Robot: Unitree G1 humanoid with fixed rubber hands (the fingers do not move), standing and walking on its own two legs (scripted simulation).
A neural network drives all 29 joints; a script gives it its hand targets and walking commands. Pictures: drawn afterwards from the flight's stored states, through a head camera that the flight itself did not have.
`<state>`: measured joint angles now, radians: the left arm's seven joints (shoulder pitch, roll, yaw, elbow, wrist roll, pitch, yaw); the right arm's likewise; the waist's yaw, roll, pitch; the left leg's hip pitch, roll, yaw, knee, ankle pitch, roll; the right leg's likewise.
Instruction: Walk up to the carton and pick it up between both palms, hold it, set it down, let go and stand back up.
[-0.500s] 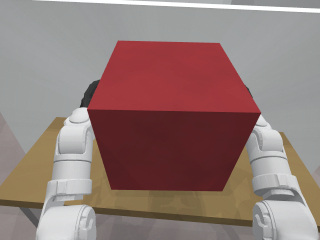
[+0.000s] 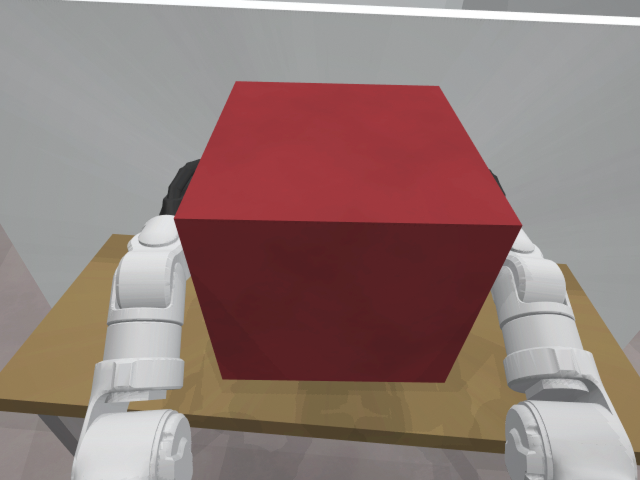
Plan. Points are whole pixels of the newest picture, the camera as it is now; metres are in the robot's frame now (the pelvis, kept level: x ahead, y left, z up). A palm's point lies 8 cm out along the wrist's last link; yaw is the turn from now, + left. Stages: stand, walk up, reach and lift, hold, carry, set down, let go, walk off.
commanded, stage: hold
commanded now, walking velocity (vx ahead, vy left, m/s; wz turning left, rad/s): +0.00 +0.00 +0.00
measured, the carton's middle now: (335, 225) +0.40 +0.00 +0.17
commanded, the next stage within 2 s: set down in 0.08 s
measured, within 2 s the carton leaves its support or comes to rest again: neither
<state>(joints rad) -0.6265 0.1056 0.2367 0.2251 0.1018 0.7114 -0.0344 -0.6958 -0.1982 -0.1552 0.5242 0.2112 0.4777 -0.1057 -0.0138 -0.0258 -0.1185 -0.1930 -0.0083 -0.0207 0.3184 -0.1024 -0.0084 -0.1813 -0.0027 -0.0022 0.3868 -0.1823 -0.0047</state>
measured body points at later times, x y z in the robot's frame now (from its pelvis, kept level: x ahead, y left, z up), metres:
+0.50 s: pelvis +0.00 +0.00 +0.00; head -0.05 +0.01 +0.45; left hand +0.39 +0.20 +0.22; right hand +0.39 -0.18 +0.20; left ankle +0.04 +0.13 -0.75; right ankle +0.02 -0.11 -0.75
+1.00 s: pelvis +0.03 +0.01 +0.00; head +0.01 +0.02 +0.45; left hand +0.42 +0.19 +0.17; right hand +0.41 -0.19 +0.14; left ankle +0.04 +0.13 -0.75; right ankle +0.02 -0.11 -0.75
